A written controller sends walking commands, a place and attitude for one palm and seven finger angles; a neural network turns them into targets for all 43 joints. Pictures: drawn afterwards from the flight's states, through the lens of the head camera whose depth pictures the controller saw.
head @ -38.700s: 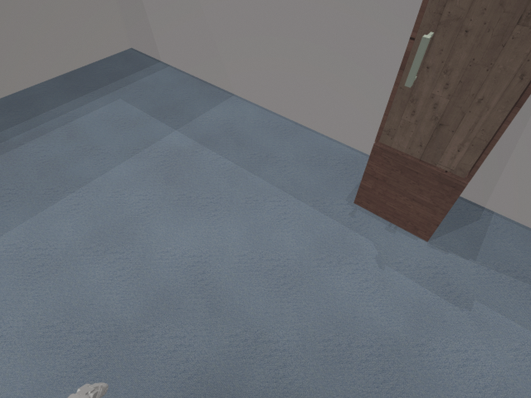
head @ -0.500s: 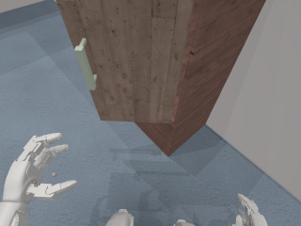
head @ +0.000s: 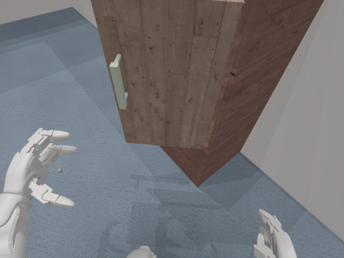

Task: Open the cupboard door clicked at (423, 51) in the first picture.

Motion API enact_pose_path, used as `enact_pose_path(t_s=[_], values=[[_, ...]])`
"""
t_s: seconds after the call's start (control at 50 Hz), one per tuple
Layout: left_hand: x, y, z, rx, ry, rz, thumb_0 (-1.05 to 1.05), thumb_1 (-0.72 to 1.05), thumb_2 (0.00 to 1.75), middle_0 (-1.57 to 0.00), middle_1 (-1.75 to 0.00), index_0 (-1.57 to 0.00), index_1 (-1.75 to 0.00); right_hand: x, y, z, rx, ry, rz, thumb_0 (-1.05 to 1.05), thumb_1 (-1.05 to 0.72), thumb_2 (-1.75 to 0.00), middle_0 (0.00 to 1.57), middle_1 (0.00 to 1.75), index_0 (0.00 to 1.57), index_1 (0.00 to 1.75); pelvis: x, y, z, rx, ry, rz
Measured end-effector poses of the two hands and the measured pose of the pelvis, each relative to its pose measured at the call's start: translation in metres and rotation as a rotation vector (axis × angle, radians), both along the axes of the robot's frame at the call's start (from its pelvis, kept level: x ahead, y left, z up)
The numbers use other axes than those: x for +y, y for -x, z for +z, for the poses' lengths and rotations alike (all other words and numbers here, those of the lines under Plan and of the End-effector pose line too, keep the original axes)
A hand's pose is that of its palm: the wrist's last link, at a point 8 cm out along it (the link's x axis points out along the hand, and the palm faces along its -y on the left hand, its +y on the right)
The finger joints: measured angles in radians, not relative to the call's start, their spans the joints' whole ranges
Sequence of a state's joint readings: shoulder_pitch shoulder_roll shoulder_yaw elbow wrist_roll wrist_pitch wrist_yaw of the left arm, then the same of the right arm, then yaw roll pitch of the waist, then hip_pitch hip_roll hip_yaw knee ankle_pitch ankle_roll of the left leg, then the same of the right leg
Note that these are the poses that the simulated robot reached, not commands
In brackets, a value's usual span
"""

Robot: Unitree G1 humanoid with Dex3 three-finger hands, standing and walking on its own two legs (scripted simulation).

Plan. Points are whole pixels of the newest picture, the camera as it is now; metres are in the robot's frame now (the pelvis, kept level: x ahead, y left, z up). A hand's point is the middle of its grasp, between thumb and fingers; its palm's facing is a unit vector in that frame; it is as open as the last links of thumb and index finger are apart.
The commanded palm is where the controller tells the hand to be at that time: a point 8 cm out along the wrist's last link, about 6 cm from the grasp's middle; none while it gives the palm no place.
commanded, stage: raise the hand with hooked fingers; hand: left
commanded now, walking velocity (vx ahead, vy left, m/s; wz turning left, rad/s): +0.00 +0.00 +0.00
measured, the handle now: (120, 83) +0.57 +0.20 +0.06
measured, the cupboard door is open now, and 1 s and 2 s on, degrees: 46 46 46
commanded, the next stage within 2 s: move the hooked fingers beside the handle in 0.64 s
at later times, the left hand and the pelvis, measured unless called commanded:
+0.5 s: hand (61, 158) +0.29 +0.26 +0.08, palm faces +0.00 -1.00 -0.03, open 14.0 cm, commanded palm +0.26 +0.31 +0.09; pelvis +0.00 +0.00 +0.01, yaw -1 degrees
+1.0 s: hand (67, 145) +0.33 +0.26 +0.08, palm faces +0.01 -1.00 -0.02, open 14.0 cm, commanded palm +0.30 +0.31 +0.08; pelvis +0.00 -0.02 +0.00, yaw +0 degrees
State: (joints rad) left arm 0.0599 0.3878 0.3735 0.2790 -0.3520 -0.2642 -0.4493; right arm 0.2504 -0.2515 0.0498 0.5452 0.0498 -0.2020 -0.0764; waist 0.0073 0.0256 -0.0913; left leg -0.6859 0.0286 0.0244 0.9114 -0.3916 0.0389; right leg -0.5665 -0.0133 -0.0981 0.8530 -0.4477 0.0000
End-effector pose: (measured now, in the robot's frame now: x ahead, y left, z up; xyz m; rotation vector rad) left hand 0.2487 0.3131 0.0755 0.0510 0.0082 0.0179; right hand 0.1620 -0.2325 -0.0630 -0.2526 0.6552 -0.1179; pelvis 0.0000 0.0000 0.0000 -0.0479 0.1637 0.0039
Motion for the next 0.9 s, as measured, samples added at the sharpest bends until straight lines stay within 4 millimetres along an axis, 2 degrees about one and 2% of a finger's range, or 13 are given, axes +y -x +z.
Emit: enact_pose_path(t_s=[0.2,0.38,0.78,0.9], values=[[0.014,-0.021,0.012,-0.004,0.012,-0.011,-0.01,-0.50,0.30,-0.30,-1.19,-0.30,-1.19,-0.015,0.021,0.001,0.062,0.037,-0.043,0.01,-0.90,-0.90,0.21,0.30,0.21,0.30,0.000,0.000,0.006,-0.012,-0.001,-0.004],[0.006,-0.025,0.008,0.010,0.023,-0.028,-0.01,-0.50,0.30,-0.30,-1.20,-0.30,-1.20,-0.028,0.033,0.004,0.077,0.048,-0.078,0.01,-0.90,-0.90,0.20,0.30,0.21,0.30,-0.002,-0.001,0.007,-0.009,-0.007,-0.015],[-0.004,-0.021,0.011,0.006,0.018,-0.012,-0.01,-0.50,0.30,-0.30,-1.20,-0.30,-1.20,-0.027,0.021,-0.002,0.057,0.013,-0.054,0.01,-0.90,-0.90,0.21,0.30,0.21,0.30,-0.012,0.000,0.007,-0.012,-0.014,-0.010],[-0.001,-0.034,0.006,0.010,0.027,0.005,-0.01,-0.50,0.30,-0.30,-1.20,-0.30,-1.20,-0.033,0.022,-0.005,0.080,0.035,-0.050,0.01,-0.90,-0.90,0.21,0.30,0.21,0.30,-0.016,0.002,0.005,-0.005,-0.013,-0.003]])
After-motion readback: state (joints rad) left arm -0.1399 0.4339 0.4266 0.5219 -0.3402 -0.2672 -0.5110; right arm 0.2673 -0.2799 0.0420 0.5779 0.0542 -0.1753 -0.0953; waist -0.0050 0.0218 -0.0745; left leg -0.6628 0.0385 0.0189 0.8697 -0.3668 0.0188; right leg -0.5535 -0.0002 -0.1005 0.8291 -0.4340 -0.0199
